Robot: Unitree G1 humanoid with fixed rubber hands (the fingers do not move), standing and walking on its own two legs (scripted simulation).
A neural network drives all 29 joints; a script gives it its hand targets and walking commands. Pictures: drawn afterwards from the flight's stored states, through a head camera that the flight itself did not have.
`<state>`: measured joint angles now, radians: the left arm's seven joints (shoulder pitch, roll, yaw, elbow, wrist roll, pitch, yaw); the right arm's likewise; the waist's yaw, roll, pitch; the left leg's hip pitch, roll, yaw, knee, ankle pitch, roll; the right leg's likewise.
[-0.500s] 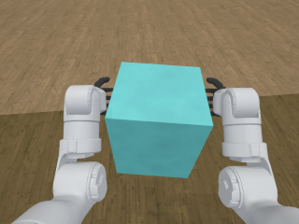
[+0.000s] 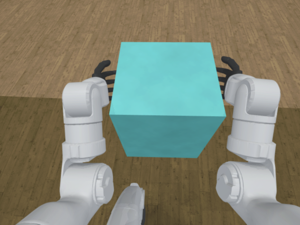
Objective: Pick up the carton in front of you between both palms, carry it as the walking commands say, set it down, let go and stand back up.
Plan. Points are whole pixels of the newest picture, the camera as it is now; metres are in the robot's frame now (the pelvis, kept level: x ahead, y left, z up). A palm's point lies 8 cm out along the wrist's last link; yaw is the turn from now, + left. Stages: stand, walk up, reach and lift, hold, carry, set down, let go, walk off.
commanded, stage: carry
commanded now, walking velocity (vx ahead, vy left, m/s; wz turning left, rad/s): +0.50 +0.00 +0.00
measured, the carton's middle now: (163, 106) +0.39 +0.03 +0.07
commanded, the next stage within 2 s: none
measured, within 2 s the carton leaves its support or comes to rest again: neither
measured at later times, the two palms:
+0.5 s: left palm out of the picture +0.72 +0.13 +0.20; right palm (240, 0) +0.69 -0.17 +0.20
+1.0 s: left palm out of the picture +1.02 +0.15 +0.22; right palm out of the picture +1.02 -0.15 +0.23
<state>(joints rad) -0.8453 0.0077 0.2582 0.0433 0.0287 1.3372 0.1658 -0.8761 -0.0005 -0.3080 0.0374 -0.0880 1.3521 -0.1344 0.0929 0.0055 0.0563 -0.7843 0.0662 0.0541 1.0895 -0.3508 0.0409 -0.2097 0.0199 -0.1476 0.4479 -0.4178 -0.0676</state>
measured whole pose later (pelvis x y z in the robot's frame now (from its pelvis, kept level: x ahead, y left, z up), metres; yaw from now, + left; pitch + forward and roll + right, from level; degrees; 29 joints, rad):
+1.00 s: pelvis +0.64 +0.00 +0.05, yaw -1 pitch +4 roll +2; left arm -0.87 0.03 0.27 0.15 0.05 1.34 0.14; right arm -0.88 -0.01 -0.29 0.15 -0.10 1.34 -0.12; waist 0.03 -0.03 -0.05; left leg -0.61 0.00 0.16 0.64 -0.21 0.07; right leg -0.13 -0.06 -0.11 0.57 -0.56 -0.01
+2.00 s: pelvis +1.22 +0.01 +0.11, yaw -2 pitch +5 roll -1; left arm -0.70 -0.01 0.25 0.19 0.09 1.28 0.12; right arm -0.68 0.05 -0.24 0.18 -0.12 1.27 -0.12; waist -0.01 -0.01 -0.04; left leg -0.38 0.01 0.15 0.47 -0.17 0.08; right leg -0.48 -0.02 -0.05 1.11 -0.39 0.00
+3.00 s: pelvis +1.85 +0.01 +0.11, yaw -3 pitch +4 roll -1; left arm -0.14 -0.13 0.10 -0.23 0.14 1.19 0.09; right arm -0.13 0.13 -0.09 -0.22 -0.12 1.19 -0.09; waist -0.03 -0.02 -0.09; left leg -0.31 0.06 0.22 0.39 -0.15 0.06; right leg -0.51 -0.09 -0.07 1.06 -0.31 0.01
